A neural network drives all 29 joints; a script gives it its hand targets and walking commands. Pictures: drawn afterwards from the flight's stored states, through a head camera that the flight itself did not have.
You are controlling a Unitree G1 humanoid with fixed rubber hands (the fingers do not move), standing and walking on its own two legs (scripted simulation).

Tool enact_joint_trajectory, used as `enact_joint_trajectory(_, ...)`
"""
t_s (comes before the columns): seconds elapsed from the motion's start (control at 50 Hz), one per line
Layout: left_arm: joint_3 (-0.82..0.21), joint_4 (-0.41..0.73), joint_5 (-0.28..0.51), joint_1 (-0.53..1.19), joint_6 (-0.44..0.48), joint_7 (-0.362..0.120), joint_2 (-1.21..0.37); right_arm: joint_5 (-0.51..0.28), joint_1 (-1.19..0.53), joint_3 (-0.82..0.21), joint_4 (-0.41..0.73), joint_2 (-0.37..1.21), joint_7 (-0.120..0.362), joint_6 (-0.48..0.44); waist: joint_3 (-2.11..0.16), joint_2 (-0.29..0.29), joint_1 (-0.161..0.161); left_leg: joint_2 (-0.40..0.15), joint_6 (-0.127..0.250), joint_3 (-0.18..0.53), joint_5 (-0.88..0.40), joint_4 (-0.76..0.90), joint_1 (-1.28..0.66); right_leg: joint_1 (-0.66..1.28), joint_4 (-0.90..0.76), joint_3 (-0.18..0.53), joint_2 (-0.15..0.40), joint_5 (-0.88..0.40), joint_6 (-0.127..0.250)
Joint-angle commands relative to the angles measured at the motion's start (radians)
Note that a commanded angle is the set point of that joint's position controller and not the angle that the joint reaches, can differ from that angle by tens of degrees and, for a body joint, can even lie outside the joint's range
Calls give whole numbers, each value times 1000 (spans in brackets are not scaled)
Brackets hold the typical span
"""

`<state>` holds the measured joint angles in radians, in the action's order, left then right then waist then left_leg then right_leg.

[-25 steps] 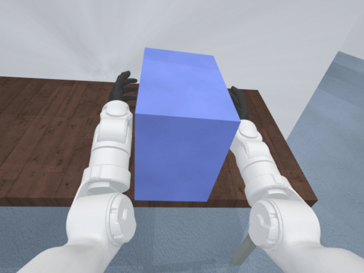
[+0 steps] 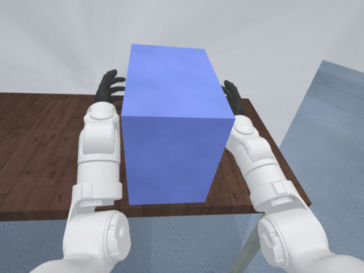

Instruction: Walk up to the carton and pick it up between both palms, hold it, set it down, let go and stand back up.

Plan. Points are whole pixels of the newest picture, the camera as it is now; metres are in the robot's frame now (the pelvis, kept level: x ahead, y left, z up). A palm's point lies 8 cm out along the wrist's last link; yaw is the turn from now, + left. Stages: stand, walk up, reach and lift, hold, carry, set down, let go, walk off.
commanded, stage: reach and lift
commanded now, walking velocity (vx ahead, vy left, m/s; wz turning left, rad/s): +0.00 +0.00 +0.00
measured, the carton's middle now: (168, 123) +0.42 +0.01 +0.15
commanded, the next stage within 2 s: hold in 1.34 s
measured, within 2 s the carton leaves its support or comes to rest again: neither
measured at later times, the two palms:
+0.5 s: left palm (100, 89) +0.38 +0.15 +0.27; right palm (238, 97) +0.36 -0.13 +0.26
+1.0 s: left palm (103, 82) +0.38 +0.14 +0.28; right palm (246, 88) +0.36 -0.14 +0.28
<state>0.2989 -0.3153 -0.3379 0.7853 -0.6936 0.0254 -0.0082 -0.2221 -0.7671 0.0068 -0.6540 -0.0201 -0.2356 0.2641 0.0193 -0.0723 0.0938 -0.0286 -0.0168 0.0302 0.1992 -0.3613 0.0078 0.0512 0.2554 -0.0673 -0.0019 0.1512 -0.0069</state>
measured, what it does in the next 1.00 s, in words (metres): stands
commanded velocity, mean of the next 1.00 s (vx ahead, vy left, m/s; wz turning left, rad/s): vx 0.00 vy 0.00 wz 0.00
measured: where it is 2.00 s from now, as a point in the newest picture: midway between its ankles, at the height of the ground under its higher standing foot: outside the picture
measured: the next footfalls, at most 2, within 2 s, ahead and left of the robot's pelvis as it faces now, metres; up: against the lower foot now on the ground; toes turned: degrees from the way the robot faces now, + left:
none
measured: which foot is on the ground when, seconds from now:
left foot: down 0.00-1.00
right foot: down 0.00-1.00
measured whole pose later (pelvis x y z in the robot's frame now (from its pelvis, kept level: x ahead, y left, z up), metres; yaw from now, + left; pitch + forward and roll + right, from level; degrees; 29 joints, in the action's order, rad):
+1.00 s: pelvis +0.00 +0.00 +0.00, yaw -1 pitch -8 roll -1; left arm 0.35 -0.37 -0.34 0.94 -0.86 -0.01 0.04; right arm -0.35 -0.97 -0.04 -0.69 -0.10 -0.29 0.50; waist -0.06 -0.05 0.11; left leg -0.04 -0.02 0.02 0.19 -0.36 0.03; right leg 0.02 0.26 -0.06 -0.01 0.14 0.00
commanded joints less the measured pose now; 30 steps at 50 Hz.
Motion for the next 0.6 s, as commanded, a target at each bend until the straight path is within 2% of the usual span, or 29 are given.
enact_joint_trajectory(0.0, -358, -15, 122, 593, 26, -168, -634, -43, -838, -251, 239, 554, 86, -5, -291, 111, 20, 66, -10, -60, -193, 57, -28, 72, -3, -24, -57, -152, -37)
enact_joint_trajectory(0.08, -291, -84, 102, 625, 8, -176, -627, -27, -902, -207, 196, 548, 99, 9, -274, 82, -2, 61, 10, -74, -108, 91, 14, 63, -19, -24, -59, -50, -30)
enact_joint_trajectory(0.16, -255, -115, 102, 667, 8, -175, -621, -29, -972, -196, 193, 552, 104, 13, -320, 51, -19, 62, 23, -81, -102, 93, 20, 75, -20, -22, -64, -46, -33)
enact_joint_trajectory(0.26, -249, -131, 109, 707, 8, -169, -618, -43, -1010, -184, 175, 547, 101, 23, -357, 61, -9, 62, 20, -81, -115, 85, 15, 83, -19, -20, -67, -55, -34)
enact_joint_trajectory(0.38, -269, -117, 120, 751, -1, -167, -614, -68, -999, -169, 121, 541, 93, 49, -352, 112, 19, 64, 3, -79, -127, 76, 17, 84, -14, -16, -63, -66, -30)
enact_joint_trajectory(0.46, -288, -88, 129, 759, -12, -170, -611, -101, -993, -186, 121, 541, 82, 71, -355, 131, 32, 68, -10, -73, -180, 61, 9, 101, -8, -12, -64, -122, -32)
enact_joint_trajectory(0.58, -291, -67, 135, 748, -36, -181, -597, -155, -1005, -230, 168, 544, 59, 112, -352, 112, 33, 74, -14, -64, -231, 47, 11, 120, 2, -7, -67, -199, -40)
